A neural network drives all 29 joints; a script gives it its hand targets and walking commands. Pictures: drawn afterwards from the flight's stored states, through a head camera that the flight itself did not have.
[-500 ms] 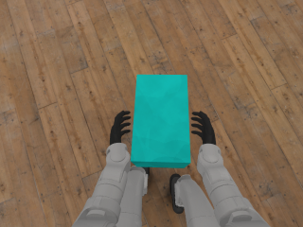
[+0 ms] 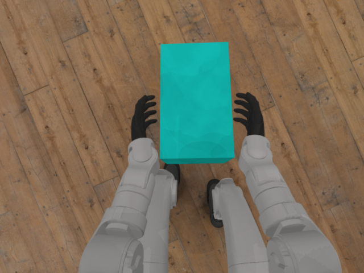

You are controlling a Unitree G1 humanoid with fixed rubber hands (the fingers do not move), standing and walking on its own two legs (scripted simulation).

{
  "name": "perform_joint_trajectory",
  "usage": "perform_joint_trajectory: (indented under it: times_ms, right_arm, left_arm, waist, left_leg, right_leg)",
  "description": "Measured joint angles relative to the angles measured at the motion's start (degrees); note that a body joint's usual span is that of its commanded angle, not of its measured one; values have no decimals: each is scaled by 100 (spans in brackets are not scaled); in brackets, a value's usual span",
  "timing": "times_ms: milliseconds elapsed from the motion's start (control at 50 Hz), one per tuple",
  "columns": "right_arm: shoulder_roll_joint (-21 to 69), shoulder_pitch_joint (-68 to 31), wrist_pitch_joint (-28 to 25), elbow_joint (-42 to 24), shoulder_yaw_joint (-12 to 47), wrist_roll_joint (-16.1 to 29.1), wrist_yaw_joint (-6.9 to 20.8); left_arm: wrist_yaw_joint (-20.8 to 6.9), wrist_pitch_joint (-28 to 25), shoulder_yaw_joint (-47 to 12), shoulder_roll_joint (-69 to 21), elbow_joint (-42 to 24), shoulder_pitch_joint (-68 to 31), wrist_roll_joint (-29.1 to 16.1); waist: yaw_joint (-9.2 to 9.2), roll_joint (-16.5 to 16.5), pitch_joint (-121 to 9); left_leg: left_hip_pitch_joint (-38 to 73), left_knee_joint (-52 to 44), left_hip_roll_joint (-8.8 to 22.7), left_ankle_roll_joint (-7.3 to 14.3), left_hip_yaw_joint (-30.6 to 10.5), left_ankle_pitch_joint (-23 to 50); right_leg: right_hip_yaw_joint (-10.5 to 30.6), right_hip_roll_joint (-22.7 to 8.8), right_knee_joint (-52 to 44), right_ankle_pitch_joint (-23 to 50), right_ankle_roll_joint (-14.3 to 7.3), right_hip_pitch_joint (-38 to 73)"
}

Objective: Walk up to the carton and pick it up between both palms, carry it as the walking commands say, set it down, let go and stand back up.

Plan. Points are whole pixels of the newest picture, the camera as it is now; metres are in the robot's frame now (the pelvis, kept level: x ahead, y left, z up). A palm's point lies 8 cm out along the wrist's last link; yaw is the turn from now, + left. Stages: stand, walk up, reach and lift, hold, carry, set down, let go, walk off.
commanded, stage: set down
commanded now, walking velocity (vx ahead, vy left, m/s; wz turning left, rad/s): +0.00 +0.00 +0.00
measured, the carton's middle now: (194, 108) +0.44 +0.02 -0.27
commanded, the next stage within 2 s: none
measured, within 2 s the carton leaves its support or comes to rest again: neither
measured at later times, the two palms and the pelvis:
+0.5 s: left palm (152, 117) +0.41 +0.13 -0.26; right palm (245, 114) +0.42 -0.11 -0.25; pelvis -0.02 +0.00 -0.09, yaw -1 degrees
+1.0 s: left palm (156, 110) +0.44 +0.13 -0.34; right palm (239, 107) +0.45 -0.11 -0.32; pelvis -0.03 +0.00 -0.17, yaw -3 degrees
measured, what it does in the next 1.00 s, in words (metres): lowers itself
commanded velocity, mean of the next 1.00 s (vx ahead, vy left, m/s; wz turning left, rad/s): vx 0.00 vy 0.00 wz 0.00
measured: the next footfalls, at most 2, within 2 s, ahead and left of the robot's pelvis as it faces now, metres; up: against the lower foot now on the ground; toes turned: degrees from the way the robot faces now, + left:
none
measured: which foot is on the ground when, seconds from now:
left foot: down 0.00-1.00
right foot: down 0.00-1.00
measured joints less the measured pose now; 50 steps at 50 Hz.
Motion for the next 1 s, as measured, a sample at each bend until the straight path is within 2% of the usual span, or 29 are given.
perform_joint_trajectory:
  times_ms: [280, 540, 760, 860, 1000]
  right_arm:
    - [-136, -689, 297, 2, 7, 165, -270]
    - [-201, -1574, 799, 155, -180, 223, -350]
    - [-202, -2260, 1048, 437, -647, 211, -266]
    - [-203, -2389, 1118, 473, -846, 131, -118]
    - [-230, -2565, 1221, 472, -887, 115, -76]
  left_arm:
    - [118, 191, -1, 199, 253, -800, -99]
    - [147, 604, 48, 459, 509, -1515, -184]
    - [53, 1008, 393, 483, 616, -2036, -185]
    - [-49, 1172, 528, 509, 616, -2220, -185]
    - [-122, 1308, 577, 595, 612, -2404, -184]
  waist:
    - [0, -36, -8]
    - [0, -74, -15]
    - [0, -160, -14]
    - [0, -172, -14]
    - [0, -183, 31]
  left_leg:
    - [-1101, 1140, 0, -50, 24, -300]
    - [-2134, 2321, 0, -82, 32, -599]
    - [-2814, 3152, -4, -93, 33, -803]
    - [-3118, 3366, -5, -93, 36, -811]
    - [-3488, 3624, -8, -94, 44, -811]
  right_leg:
    - [-8, 66, 1228, -370, 0, -1117]
    - [-9, 174, 2433, -704, 37, -2139]
    - [-9, 267, 3256, -928, 100, -2795]
    - [-9, 292, 3473, -946, 135, -3095]
    - [-9, 320, 3749, -963, 164, -3467]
